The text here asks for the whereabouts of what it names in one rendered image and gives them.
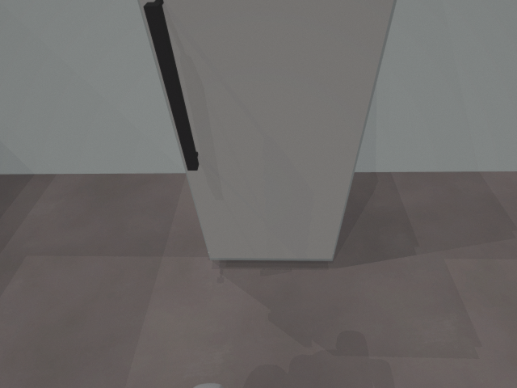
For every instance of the fridge door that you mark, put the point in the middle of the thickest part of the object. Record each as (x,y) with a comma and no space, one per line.
(276,92)

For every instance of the handle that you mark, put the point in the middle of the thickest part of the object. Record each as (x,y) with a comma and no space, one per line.
(161,41)

